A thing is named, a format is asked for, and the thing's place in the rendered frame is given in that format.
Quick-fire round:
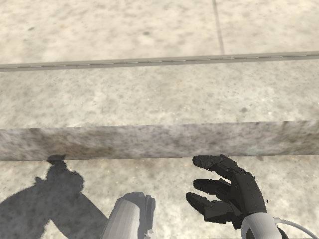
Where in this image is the right robot hand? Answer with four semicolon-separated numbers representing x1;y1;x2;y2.
185;154;268;230

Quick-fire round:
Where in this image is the left robot thigh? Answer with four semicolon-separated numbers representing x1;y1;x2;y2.
100;193;157;239

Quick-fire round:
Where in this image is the right robot forearm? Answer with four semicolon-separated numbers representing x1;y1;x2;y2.
240;212;289;239

